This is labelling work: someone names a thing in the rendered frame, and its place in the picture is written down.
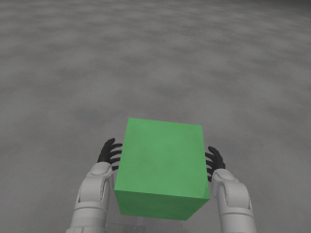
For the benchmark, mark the robot left forearm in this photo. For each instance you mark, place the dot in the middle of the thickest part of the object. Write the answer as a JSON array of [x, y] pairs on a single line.
[[92, 201]]

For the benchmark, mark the left robot hand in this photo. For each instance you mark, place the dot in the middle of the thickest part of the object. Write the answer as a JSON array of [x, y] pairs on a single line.
[[106, 153]]

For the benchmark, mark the robot right forearm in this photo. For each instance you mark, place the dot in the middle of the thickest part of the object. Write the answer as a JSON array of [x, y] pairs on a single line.
[[234, 203]]

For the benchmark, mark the carton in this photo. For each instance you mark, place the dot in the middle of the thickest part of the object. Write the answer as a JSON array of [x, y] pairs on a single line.
[[162, 171]]

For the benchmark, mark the right robot hand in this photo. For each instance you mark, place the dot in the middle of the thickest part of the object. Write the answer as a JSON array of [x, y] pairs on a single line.
[[217, 163]]

